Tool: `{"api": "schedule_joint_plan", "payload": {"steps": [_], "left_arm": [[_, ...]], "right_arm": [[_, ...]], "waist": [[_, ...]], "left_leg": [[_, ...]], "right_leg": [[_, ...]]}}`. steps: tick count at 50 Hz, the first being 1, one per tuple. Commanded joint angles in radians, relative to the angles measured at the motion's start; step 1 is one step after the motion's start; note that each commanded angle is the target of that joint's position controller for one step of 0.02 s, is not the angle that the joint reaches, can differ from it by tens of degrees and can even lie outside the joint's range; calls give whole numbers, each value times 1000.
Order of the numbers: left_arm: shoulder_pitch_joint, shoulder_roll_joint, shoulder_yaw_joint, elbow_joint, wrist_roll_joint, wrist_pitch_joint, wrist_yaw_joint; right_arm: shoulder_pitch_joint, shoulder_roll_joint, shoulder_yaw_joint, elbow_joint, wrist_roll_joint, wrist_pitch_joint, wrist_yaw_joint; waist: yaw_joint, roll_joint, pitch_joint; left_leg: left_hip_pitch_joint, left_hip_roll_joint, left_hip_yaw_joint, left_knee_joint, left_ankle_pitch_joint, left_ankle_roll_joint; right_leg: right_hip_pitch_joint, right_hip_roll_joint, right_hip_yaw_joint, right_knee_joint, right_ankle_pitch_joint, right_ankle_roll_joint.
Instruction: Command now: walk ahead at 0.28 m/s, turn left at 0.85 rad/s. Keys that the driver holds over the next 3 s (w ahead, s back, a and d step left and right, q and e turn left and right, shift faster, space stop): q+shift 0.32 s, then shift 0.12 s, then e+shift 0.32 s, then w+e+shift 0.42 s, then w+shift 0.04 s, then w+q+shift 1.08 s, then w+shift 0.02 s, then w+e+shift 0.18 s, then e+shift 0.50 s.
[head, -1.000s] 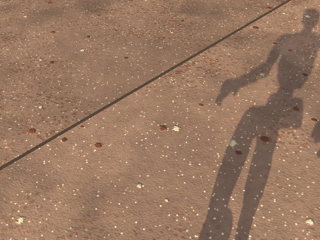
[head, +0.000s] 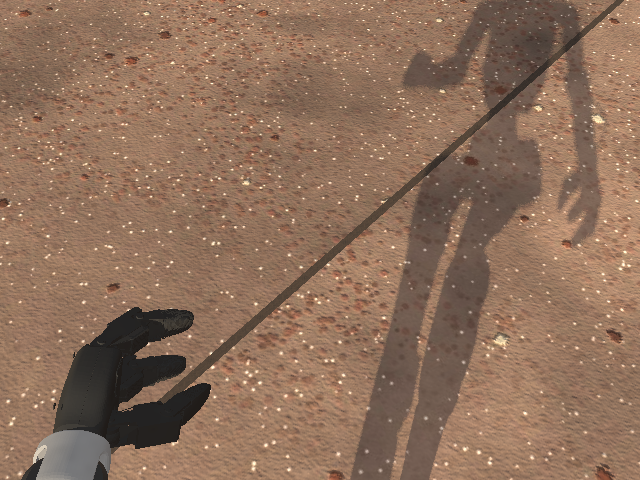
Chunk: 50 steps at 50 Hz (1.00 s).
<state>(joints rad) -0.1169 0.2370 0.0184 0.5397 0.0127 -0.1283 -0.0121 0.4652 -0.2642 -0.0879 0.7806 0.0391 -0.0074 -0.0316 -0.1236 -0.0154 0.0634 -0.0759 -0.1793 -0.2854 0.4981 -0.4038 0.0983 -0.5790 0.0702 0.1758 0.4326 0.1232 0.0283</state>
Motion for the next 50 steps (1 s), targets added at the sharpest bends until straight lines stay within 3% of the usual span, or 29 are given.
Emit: {"api": "schedule_joint_plan", "payload": {"steps": [1, 2, 3, 4, 5, 6, 7, 8, 9, 11, 14, 16, 21, 23, 24, 25, 26, 27, 28, 29, 31, 34, 38, 40, 42, 46, 48, 49, 50], "left_arm": [[273, 153, 74, 7, 8, 1, 27], [367, 184, 69, 22, 15, 13, 37], [374, 160, 48, -3, 48, 26, 26], [300, 182, 66, 8, 16, 41, 19], [217, 124, 56, -21, 12, 53, 26], [175, 85, 38, -28, 8, 71, 35], [147, 92, 34, -24, 14, 82, 38], [129, 111, 41, -2, 17, 88, 39], [138, 120, 49, 22, 20, 86, 39], [171, 140, 62, 61, 22, 82, 39], [175, 169, 77, 85, 16, 89, 40], [152, 191, 84, 91, 11, 97, 40], [194, 242, 97, 130, -16, 107, 15], [205, 241, 91, 151, -38, 113, 11], [250, 206, 76, 178, -45, 115, 7], [303, 127, 46, 193, -21, 112, -5], [332, 75, 22, 166, 20, 105, -21], [269, 148, 45, 177, 5, 111, -12], [262, 182, 59, 183, -27, 122, -6], [293, 191, 70, 204, -38, 135, 4], [334, 232, 94, 221, -34, 157, 22], [326, 185, 92, 196, -44, 171, 34], [269, 115, 67, 133, -34, 178, 12], [258, 119, 64, 104, -40, 178, -7], [265, 142, 72, 92, -41, 172, -23], [342, 132, 81, 136, -53, 161, -32], [508, 130, 93, 220, -51, 158, -23], [664, 178, 120, 281, -50, 152, -12], [749, 288, 142, 283, -44, 136, -8]], "right_arm": [[-174, -115, -32, -134, -6, -2, -14], [-97, 0, 5, -156, -46, 7, -11], [143, -38, 11, -149, -26, 8, 1], [193, -136, 1, -138, -5, 24, 13], [74, -183, -14, -142, -1, 38, 11], [-38, -216, -30, -153, -8, 54, 2], [-86, -217, -38, -169, -9, 70, -7], [-110, -190, -33, -185, -11, 77, -8], [-117, -146, -23, -197, -12, 75, -7], [-149, -90, -7, -218, -13, 64, -7], [-197, -116, -8, -230, -19, 65, 1], [-225, -136, -11, -237, -18, 72, 12], [-292, -145, -3, -254, -26, 75, 33], [-259, -132, 0, -236, -34, 71, 40], [-220, -143, -3, -214, -39, 67, 38], [-200, -186, -7, -211, -44, 65, 30], [-278, -225, 5, -241, -63, 65, 20], [-275, -165, 15, -229, -94, 47, 22], [-315, -158, 17, -212, -104, 28, 27], [-355, -177, 7, -200, -90, 14, 27], [-381, -179, 5, -193, -69, 7, 12], [-384, -118, 17, -185, -66, 15, -12], [-366, -137, -2, -163, -66, 27, -28], [-318, -179, -23, -149, -48, 19, -17], [-322, -204, -36, -137, -26, -2, -5], [-386, -208, -49, -127, -4, -32, 24], [-455, -174, -43, -134, 0, -33, 31], [-485, -111, -26, -145, -14, -38, 34], [-542, -21, 5, -199, -37, -51, 41]], "waist": [[226, 105, -272], [195, -96, -399], [102, -272, -558], [77, -257, -582], [102, -137, -478], [114, -34, -342], [102, -15, -245], [87, -16, -174], [82, -37, -143], [94, -76, -156], [103, -70, -209], [102, -82, -193], [126, -103, -166], [101, -101, -171], [95, -78, -174], [118, 72, -197], [166, 294, -202], [91, 196, -212], [110, 177, -162], [126, 184, -137], [132, 201, -105], [128, 156, -105], [96, 149, -130], [70, 155, -166], [87, 168, -130], [160, 119, -62], [248, 36, -63], [308, -93, -82], [313, -354, -20]], "left_leg": [[-255, 62, -90, 318, 484, -100], [-408, -15, 29, 630, -263, -125], [-494, -14, 11, 868, -481, -148], [-562, 106, 58, 1058, -330, -182], [-606, 159, 114, 1051, -202, -196], [-606, 188, 160, 1000, -99, -204], [-570, 205, 175, 964, -56, -207], [-529, 219, 191, 903, -41, -202], [-503, 227, 213, 828, -31, -197], [-513, 241, 237, 719, -16, -197], [-502, 287, 232, 612, 65, -189], [-453, 296, 247, 535, 128, -173], [-294, 243, 307, 278, 90, -119], [-178, 203, 330, 57, 155, -80], [-60, 186, 313, -61, 212, -47], [78, 334, 123, -155, 398, 1], [108, 560, -78, -141, 573, 137], [-60, 568, -39, -180, 477, 195], [-116, 510, 49, -189, 427, 164], [-128, 471, 119, -185, 423, 130], [-135, 472, 184, -180, 533, 122], [-53, 488, 238, -177, 518, 120], [5, 518, 290, -158, 523, 122], [13, 562, 253, -241, 155, 120], [-11, 582, 221, -316, -117, 96], [-63, 559, 318, -327, -186, 36], [-177, 474, 446, -152, -176, -13], [-316, 387, 539, 167, -31, -54], [-714, 278, 541, 668, -196, -111]], "right_leg": [[653, -68, -14, -71, 203, -40], [883, -338, 196, 85, 651, -121], [998, -575, 486, 135, 914, -298], [955, -635, 578, 98, 550, -390], [829, -522, 465, 15, 177, -363], [660, -422, 313, -43, -7, -296], [509, -359, 219, -84, -25, -265], [397, -317, 131, -109, -2, -250], [344, -285, 55, -127, 31, -243], [374, -294, -11, -148, 129, -269], [421, -363, -42, -173, 67, -303], [380, -369, -97, -199, -70, -290], [362, -372, -162, -166, -139, -260], [360, -357, -176, -86, -135, -218], [300, -321, -196, -28, -171, -168], [188, -235, -274, 116, -362, -70], [7, -131, -311, 260, -716, 22], [76, -155, -195, 384, -721, 41], [96, -143, -170, 456, -672, 39], [76, -131, -169, 519, -628, 41], [33, -110, -156, 686, -588, 62], [-54, -129, -162, 716, -533, 80], [-4, -163, -203, 515, -514, 79], [33, -174, -232, 455, -519, 41], [55, -177, -250, 404, -550, -13], [200, -172, -311, 250, -553, -112], [425, -96, -398, 111, -470, -153], [617, -83, -317, 66, -521, -201], [760, -285, 103, 14, -490, -309]]}}
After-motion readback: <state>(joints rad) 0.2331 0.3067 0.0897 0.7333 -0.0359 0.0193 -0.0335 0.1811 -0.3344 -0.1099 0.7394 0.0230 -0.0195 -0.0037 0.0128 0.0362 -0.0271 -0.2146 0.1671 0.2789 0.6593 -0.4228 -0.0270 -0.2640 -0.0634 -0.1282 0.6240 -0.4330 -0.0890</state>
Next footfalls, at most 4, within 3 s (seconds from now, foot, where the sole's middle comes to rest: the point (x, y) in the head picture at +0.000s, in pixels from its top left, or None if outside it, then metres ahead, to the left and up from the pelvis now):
0.04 right None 0.26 -0.11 -0.77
0.50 left None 0.13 0.13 -0.77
0.98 right None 0.18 -0.12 -0.77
1.40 left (288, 370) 0.67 0.01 -0.77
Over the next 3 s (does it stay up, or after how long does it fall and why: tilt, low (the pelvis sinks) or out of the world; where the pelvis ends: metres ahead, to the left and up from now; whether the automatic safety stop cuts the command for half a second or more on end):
stays up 1.60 0.28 0.00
